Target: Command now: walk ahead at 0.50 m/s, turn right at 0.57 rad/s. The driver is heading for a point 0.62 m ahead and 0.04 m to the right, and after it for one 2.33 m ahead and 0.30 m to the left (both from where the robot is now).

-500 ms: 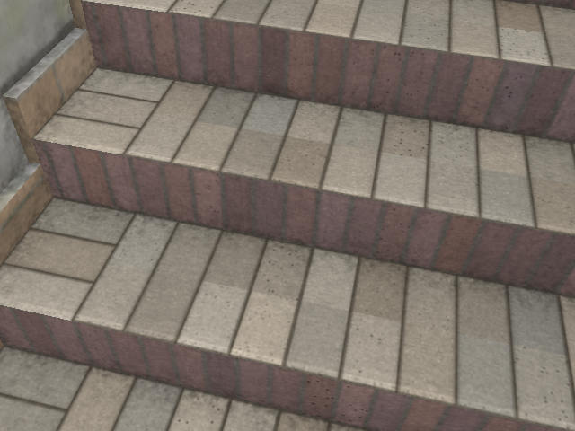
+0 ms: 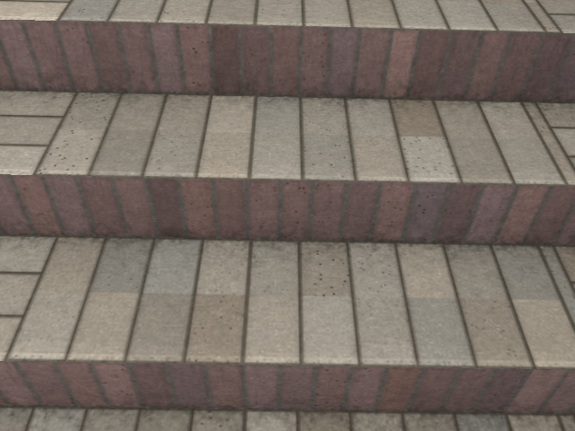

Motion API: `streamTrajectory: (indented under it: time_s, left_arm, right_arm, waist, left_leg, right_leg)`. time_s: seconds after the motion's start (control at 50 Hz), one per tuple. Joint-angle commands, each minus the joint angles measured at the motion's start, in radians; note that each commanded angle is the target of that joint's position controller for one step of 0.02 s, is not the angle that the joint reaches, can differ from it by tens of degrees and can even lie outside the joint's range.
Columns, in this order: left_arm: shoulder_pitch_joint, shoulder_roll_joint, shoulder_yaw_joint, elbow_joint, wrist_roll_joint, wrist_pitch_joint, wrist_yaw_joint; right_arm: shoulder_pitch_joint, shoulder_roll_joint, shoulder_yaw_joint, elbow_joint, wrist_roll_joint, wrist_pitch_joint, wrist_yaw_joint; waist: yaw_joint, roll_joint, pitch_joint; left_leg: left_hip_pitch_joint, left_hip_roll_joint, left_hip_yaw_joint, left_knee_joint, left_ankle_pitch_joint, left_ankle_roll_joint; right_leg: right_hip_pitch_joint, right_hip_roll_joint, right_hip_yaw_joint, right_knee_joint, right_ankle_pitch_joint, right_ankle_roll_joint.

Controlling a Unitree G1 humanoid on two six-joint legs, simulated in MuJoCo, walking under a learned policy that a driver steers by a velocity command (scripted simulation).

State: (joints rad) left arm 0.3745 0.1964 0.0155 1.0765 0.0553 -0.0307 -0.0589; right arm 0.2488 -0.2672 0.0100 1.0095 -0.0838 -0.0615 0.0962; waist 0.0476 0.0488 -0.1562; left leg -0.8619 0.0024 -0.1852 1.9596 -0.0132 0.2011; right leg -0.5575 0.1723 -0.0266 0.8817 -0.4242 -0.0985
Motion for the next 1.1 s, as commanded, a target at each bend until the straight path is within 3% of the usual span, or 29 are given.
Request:
streamTrajectory:
  time_s: [0.02, 0.06, 0.14, 0.18, 0.2, 0.22, 0.26, 0.28, 0.3, 0.32, 0.34, 0.36, 0.4, 0.44, 0.58, 0.64, 0.74, 0.82, 0.88, 0.9, 0.92, 0.94, 0.96, 0.98, 1.0, 1.02, 1.04, 1.06, 1.1]
  left_arm:
    - [-0.159, -0.073, -0.047, -0.013, 0.011, -0.057, -0.021]
    - [-0.096, -0.016, -0.045, -0.039, 0.037, -0.099, 0.002]
    - [0.271, -0.023, -0.052, 0.121, 0.084, -0.089, 0.005]
    - [0.090, 0.031, -0.034, 0.010, 0.021, -0.082, -0.027]
    - [0.083, 0.056, -0.033, -0.047, -0.018, -0.102, -0.036]
    - [0.060, 0.132, -0.018, -0.054, -0.015, -0.103, -0.045]
    - [0.019, 0.236, 0.035, -0.114, -0.078, -0.128, -0.044]
    - [0.045, 0.131, 0.031, -0.107, -0.038, -0.136, -0.048]
    - [0.193, -0.063, -0.015, -0.098, 0.027, -0.129, -0.063]
    - [0.063, -0.001, 0.019, -0.056, -0.012, -0.103, -0.068]
    - [0.011, 0.005, 0.027, -0.052, -0.026, -0.098, -0.058]
    - [0.002, 0.001, 0.028, -0.033, -0.030, -0.082, -0.043]
    - [-0.072, -0.010, 0.025, -0.066, -0.017, -0.061, -0.022]
    - [-0.098, -0.042, 0.015, -0.056, -0.028, -0.037, -0.035]
    - [-0.278, 0.071, 0.010, -0.145, -0.030, -0.024, -0.078]
    - [-0.355, 0.023, -0.018, -0.172, -0.036, -0.012, -0.058]
    - [-0.554, -0.028, -0.046, -0.296, -0.049, -0.008, -0.017]
    - [-0.722, -0.066, -0.061, -0.399, -0.043, 0.043, -0.015]
    - [-0.892, -0.107, -0.088, -0.488, -0.007, 0.114, -0.042]
    - [-0.548, -0.086, -0.072, -0.380, -0.082, 0.064, 0.009]
    - [-0.463, -0.077, -0.068, -0.334, -0.099, 0.042, 0.037]
    - [-0.703, -0.086, -0.075, -0.431, -0.055, 0.078, -0.025]
    - [-0.476, 0.018, -0.030, -0.346, -0.032, 0.066, -0.016]
    - [-0.313, 0.041, -0.050, -0.278, -0.078, 0.051, -0.018]
    - [-0.079, 0.096, -0.020, -0.241, 0.001, 0.061, 0.018]
    - [0.137, 0.204, 0.036, -0.123, 0.044, 0.051, 0.021]
    - [0.027, 0.240, 0.059, -0.119, 0.045, 0.007, 0.032]
    - [-0.120, 0.209, 0.052, -0.126, 0.021, -0.022, 0.038]
    - [-0.317, -0.001, 0.001, -0.136, 0.002, -0.039, 0.016]
  right_arm:
    - [-0.062, 0.043, 0.018, -0.128, 0.026, 0.014, -0.036]
    - [-0.134, 0.022, 0.018, -0.172, 0.055, 0.003, -0.059]
    - [-0.497, 0.032, 0.062, -0.353, 0.017, -0.004, -0.095]
    - [-0.631, 0.074, 0.083, -0.429, 0.026, 0.023, -0.090]
    - [-0.653, 0.125, 0.085, -0.453, 0.042, 0.029, -0.069]
    - [-0.492, 0.126, 0.085, -0.417, 0.078, 0.042, -0.051]
    - [-0.271, -0.099, -0.001, -0.334, 0.074, 0.036, -0.054]
    - [-0.044, -0.152, -0.029, -0.261, 0.040, 0.022, -0.074]
    - [0.182, -0.187, -0.040, -0.212, 0.019, 0.015, -0.083]
    - [0.302, -0.195, -0.041, -0.170, -0.005, 0.017, -0.093]
    - [0.225, -0.184, -0.043, -0.120, 0.024, -0.011, -0.082]
    - [0.078, -0.140, -0.044, -0.113, 0.052, -0.018, -0.073]
    - [-0.025, 0.154, 0.023, -0.055, 0.051, -0.005, -0.061]
    - [-0.091, 0.227, 0.034, -0.033, 0.053, -0.010, -0.084]
    - [0.043, 0.107, 0.033, 0.014, -0.031, -0.060, -0.064]
    - [0.323, 0.090, 0.040, 0.124, -0.056, -0.054, -0.061]
    - [0.432, 0.153, 0.068, 0.198, -0.089, -0.044, -0.029]
    - [0.556, 0.194, 0.082, 0.267, -0.071, -0.059, -0.031]
    - [0.412, 0.135, 0.060, 0.218, -0.012, -0.057, 0.015]
    - [0.409, 0.067, 0.008, 0.165, 0.149, -0.060, -0.093]
    - [0.464, 0.016, 0.001, 0.195, 0.151, -0.056, -0.123]
    - [0.538, 0.011, 0.025, 0.238, -0.008, -0.082, 0.007]
    - [0.314, -0.108, -0.036, 0.126, 0.053, -0.100, 0.015]
    - [0.469, 0.006, -0.009, 0.106, -0.003, -0.120, 0.053]
    - [0.376, -0.003, -0.029, 0.087, 0.004, -0.116, 0.056]
    - [0.375, 0.046, -0.053, 0.107, 0.054, -0.080, 0.064]
    - [0.289, 0.073, -0.077, 0.087, 0.090, -0.082, 0.038]
    - [0.275, 0.116, -0.070, 0.094, 0.072, -0.096, 0.015]
    - [0.204, 0.194, -0.047, 0.105, 0.077, -0.093, -0.015]
  waist:
    - [-0.137, -0.006, 0.123]
    - [-0.107, -0.150, 0.081]
    - [0.019, 0.005, 0.104]
    - [-0.032, -0.054, 0.119]
    - [-0.038, -0.190, 0.143]
    - [-0.107, -0.224, 0.088]
    - [-0.189, -0.179, -0.018]
    - [-0.202, -0.043, -0.211]
    - [-0.213, 0.272, -0.446]
    - [-0.308, 0.294, -0.196]
    - [-0.241, 0.229, 0.051]
    - [-0.144, 0.161, 0.087]
    - [-0.063, -0.109, 0.046]
    - [-0.013, -0.025, 0.075]
    - [-0.048, -0.022, 0.098]
    - [-0.142, 0.004, 0.125]
    - [-0.168, -0.059, 0.216]
    - [-0.149, 0.003, 0.236]
    - [-0.058, 0.100, 0.161]
    - [-0.066, 0.034, 0.369]
    - [-0.041, 0.034, 0.314]
    - [0.009, 0.360, 0.007]
    - [0.092, 0.250, 0.004]
    - [0.075, 0.020, -0.304]
    - [0.170, -0.020, -0.369]
    - [0.159, -0.099, -0.424]
    - [0.100, -0.088, -0.225]
    - [0.034, -0.138, -0.129]
    - [-0.050, 0.007, -0.017]
  left_leg:
    - [-0.319, 0.033, 0.085, 0.055, -0.148, 0.026]
    - [-0.191, 0.026, 0.157, 0.158, -0.253, -0.021]
    - [-0.605, 0.092, 0.085, -0.127, -0.425, 0.005]
    - [-0.063, 0.096, 0.246, -0.535, -0.534, -0.062]
    - [0.239, 0.058, 0.333, -0.452, -0.505, -0.136]
    - [0.378, 0.013, 0.310, -0.380, -0.242, -0.154]
    - [0.389, -0.097, 0.324, -0.840, -0.353, -0.143]
    - [0.701, 0.025, 0.049, -0.949, 0.016, -0.023]
    - [1.093, 0.325, -0.632, -1.303, -0.199, 0.219]
    - [0.881, 0.370, -0.955, -1.542, -0.769, 0.177]
    - [0.675, 0.323, -0.784, -1.548, -1.018, 0.097]
    - [0.509, 0.331, -0.569, -1.499, -0.835, 0.093]
    - [0.426, 0.308, -0.282, -1.457, -0.523, 0.040]
    - [0.395, 0.251, -0.130, -1.516, -0.422, 0.010]
    - [0.530, 0.272, 0.265, -1.736, -0.116, 0.005]
    - [0.895, 0.314, 0.237, -1.718, -0.101, 0.051]
    - [1.072, 0.347, 0.271, -1.791, -0.069, 0.038]
    - [1.109, 0.301, 0.330, -1.832, 0.245, 0.014]
    - [0.532, 0.258, 0.434, -1.956, 0.506, 0.027]
    - [0.617, 0.299, 0.425, -2.003, 0.604, -0.035]
    - [0.694, 0.295, 0.420, -1.865, 1.035, -0.039]
    - [0.751, 0.355, 0.369, -1.794, 1.446, -0.045]
    - [0.835, 0.301, 0.357, -1.619, 1.375, -0.114]
    - [0.420, 0.236, 0.246, -1.328, 1.066, -0.146]
    - [0.243, 0.100, 0.168, -1.086, 0.171, -0.164]
    - [0.287, 0.023, 0.036, -0.546, -0.142, -0.142]
    - [0.202, 0.033, -0.038, -0.222, -0.110, -0.164]
    - [0.176, 0.076, -0.027, -0.080, -0.147, -0.165]
    - [0.122, 0.108, -0.004, -0.002, -0.197, -0.108]
  right_leg:
    - [0.004, -0.191, 0.288, -0.474, 0.248, -0.160]
    - [-0.102, -0.161, 0.270, -0.531, 0.298, -0.140]
    - [0.315, -0.277, 0.454, -0.491, 0.171, -0.101]
    - [-0.129, -0.269, 0.396, -0.753, 0.143, -0.138]
    - [-0.357, -0.305, 0.448, -0.829, 0.276, -0.184]
    - [-0.315, -0.345, 0.410, -0.757, 0.794, -0.190]
    - [0.169, -0.310, 0.325, -0.506, 1.514, -0.120]
    - [0.119, -0.243, 0.315, -0.138, 1.347, -0.065]
    - [-0.299, -0.048, 0.300, 0.214, 0.474, -0.042]
    - [-0.505, -0.033, 0.426, 0.792, 0.341, -0.038]
    - [-0.641, -0.091, 0.362, 0.932, 0.436, -0.059]
    - [-0.579, -0.133, 0.276, 0.991, 0.494, -0.070]
    - [-0.496, -0.168, 0.275, 0.961, 0.530, -0.110]
    - [-0.534, -0.186, 0.283, 0.972, 0.472, -0.146]
    - [-0.642, -0.230, 0.173, 0.962, 0.487, -0.109]
    - [-0.984, -0.196, 0.174, 1.192, 0.345, -0.168]
    - [-1.215, -0.242, 0.165, 1.139, 0.335, -0.220]
    - [-1.199, -0.304, 0.003, 0.927, 0.336, -0.196]
    - [-0.398, -0.293, -0.163, 0.606, 0.329, -0.170]
    - [-0.305, -0.250, -0.249, 0.490, 0.005, -0.098]
    - [-0.158, -0.173, -0.291, 0.371, -0.008, -0.089]
    - [0.084, -0.147, -0.137, 0.321, 0.242, -0.096]
    - [0.150, -0.154, -0.085, 0.182, 0.430, -0.110]
    - [0.675, -0.305, 0.176, 0.200, 0.592, -0.207]
    - [0.843, -0.459, 0.507, -0.122, 0.548, -0.262]
    - [0.678, -0.578, 0.729, -0.373, 0.479, -0.284]
    - [0.411, -0.582, 0.647, -0.420, 0.383, -0.235]
    - [0.224, -0.550, 0.463, -0.387, 0.211, -0.214]
    - [0.040, -0.539, 0.324, -0.403, 0.120, -0.160]
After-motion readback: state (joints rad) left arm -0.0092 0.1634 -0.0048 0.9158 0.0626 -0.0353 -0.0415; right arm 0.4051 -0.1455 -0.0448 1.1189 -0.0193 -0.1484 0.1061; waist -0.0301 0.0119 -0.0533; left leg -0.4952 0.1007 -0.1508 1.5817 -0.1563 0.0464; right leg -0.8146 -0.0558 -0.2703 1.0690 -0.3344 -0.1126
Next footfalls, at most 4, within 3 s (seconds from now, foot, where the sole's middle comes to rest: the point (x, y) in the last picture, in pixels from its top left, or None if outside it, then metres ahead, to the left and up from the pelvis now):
0.26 left None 0.34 0.17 -0.55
0.94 right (459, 328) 0.63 -0.27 -0.38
1.44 left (333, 304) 0.67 -0.03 -0.38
1.88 right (453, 319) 0.65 -0.26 -0.38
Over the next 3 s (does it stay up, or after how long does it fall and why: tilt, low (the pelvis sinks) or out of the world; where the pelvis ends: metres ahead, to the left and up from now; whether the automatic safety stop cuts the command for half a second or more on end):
stays up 0.67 -0.10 0.38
